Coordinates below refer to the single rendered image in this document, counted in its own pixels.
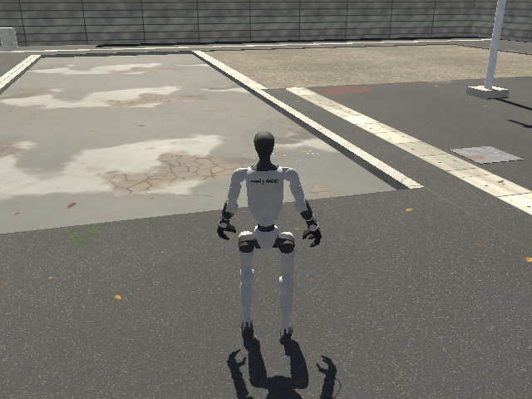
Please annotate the robot left hand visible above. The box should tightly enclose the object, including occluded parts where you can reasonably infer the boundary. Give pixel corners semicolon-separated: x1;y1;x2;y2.
217;224;236;240

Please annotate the right robot shin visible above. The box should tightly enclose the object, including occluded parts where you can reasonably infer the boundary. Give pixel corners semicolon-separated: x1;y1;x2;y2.
280;277;293;333

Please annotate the robot left upper arm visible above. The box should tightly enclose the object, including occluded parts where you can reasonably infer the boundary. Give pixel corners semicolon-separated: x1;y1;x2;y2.
225;168;248;213

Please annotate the robot right hand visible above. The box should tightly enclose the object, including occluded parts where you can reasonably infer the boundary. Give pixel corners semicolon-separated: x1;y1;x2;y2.
303;227;322;248

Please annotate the robot left forearm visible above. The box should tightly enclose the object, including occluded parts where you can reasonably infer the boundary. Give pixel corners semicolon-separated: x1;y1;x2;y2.
219;200;234;228

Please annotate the humanoid robot torso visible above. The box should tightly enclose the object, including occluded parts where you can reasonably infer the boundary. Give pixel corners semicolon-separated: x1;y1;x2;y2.
246;164;284;249

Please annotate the robot right upper arm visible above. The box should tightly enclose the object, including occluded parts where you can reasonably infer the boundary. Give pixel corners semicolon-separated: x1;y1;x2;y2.
282;167;308;212

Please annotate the robot right forearm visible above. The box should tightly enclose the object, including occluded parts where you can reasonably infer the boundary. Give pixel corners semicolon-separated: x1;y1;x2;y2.
300;199;318;231

